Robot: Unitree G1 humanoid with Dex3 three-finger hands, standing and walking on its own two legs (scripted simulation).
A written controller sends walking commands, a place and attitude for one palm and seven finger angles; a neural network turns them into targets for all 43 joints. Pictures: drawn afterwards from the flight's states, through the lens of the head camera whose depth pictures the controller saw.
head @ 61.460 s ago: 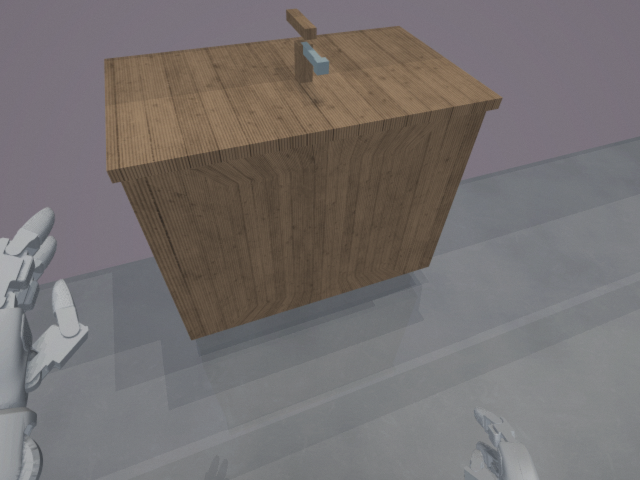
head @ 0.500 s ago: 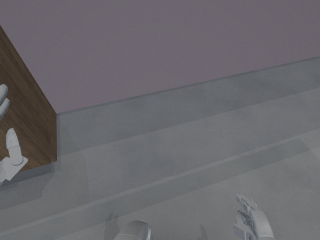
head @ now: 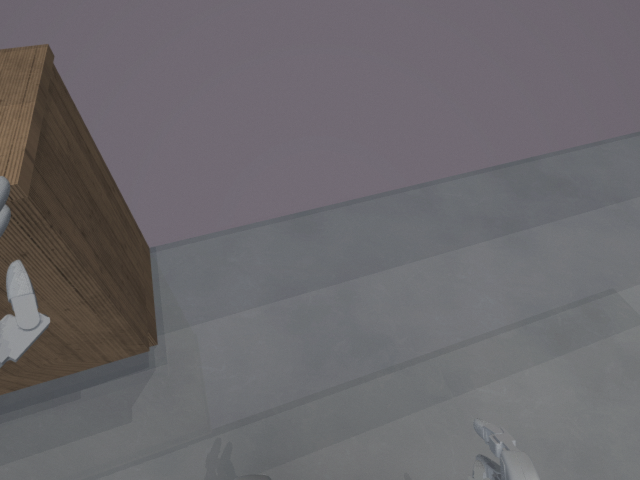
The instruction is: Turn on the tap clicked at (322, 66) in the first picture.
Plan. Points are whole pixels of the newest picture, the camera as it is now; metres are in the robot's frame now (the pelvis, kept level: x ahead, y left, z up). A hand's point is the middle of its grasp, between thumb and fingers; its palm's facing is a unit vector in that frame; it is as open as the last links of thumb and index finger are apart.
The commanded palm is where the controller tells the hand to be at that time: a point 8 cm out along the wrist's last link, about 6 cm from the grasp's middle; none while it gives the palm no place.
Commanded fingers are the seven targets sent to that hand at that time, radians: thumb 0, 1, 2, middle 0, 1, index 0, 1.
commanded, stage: shuffle to correct the standing spot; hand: left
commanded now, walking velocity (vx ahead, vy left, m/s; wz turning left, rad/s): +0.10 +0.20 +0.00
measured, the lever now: out of the picture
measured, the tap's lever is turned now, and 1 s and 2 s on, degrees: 84 84 84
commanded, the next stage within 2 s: come to a stop and stand still in 1.00 s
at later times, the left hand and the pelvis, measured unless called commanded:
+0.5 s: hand out of the picture +0.24 +0.40 +0.18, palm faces +0.43 -0.81 -0.39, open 7.4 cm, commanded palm +0.18 +0.44 +0.19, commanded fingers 0.00 0.90 0.90 -0.20 -0.30 -0.20 -0.30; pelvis +0.02 +0.16 +0.00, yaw +0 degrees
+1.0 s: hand out of the picture +0.29 +0.58 +0.17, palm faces +0.43 -0.81 -0.40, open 7.4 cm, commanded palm +0.23 +0.61 +0.19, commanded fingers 0.00 0.90 0.90 -0.20 -0.30 -0.20 -0.30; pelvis +0.07 +0.33 -0.01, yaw +0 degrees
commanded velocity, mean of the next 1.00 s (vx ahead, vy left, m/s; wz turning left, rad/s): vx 0.13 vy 0.16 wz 0.00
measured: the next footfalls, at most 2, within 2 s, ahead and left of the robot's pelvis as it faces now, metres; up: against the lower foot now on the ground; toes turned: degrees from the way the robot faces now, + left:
left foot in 0.02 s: +0.07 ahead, +0.13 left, +0.00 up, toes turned +3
right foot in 0.28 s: +0.06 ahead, -0.01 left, +0.00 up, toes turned -10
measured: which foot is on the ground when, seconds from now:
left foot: up 0.00-0.00, down 0.02-0.28, up 0.30-0.52, down 0.54-0.76, up 0.78-0.96, down 0.98-1.00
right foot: down 0.00-0.04, up 0.06-0.26, down 0.28-0.56, up 0.58-0.72, down 0.74-0.98, up 1.00-1.00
